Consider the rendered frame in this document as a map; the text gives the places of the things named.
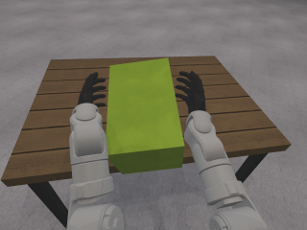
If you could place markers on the right robot hand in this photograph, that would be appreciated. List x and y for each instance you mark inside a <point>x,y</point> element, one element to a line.
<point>196,99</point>

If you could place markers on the left robot hand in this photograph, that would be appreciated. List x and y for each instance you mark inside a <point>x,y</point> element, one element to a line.
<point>86,95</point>

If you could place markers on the table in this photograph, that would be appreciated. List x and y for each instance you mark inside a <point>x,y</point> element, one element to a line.
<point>42,150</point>

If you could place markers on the left robot upper arm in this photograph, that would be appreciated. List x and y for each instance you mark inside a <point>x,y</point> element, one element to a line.
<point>97,217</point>

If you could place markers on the robot right forearm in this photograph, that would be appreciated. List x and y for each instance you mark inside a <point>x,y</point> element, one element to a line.
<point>221,187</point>

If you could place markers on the right robot upper arm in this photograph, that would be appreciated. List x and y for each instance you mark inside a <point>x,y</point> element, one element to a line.
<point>242,218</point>

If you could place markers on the carton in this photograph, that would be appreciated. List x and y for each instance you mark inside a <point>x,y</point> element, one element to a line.
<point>143,130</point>

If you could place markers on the robot left forearm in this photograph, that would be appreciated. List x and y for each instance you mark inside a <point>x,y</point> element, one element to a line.
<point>91,180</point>

